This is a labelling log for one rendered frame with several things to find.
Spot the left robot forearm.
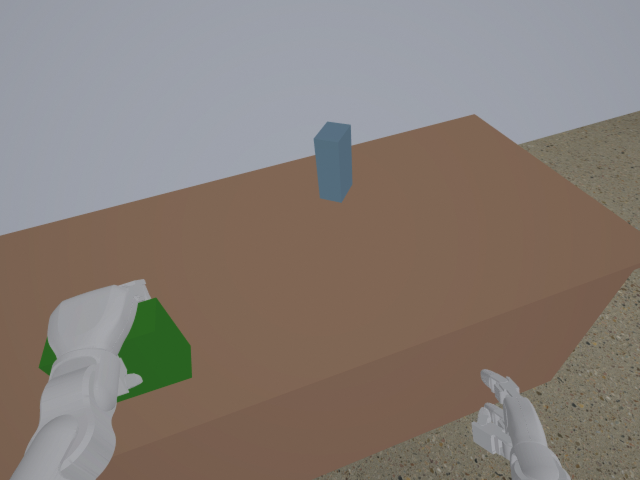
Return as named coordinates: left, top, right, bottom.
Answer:
left=9, top=348, right=120, bottom=480

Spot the right robot forearm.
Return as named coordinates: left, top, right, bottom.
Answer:
left=510, top=442, right=571, bottom=480

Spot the right robot hand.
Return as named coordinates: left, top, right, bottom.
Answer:
left=472, top=369, right=548, bottom=461

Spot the sponge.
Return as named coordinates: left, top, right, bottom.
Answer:
left=39, top=298, right=192, bottom=402

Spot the left robot hand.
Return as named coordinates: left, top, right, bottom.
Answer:
left=47, top=279, right=151, bottom=397

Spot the table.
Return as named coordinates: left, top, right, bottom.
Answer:
left=0, top=114, right=640, bottom=480

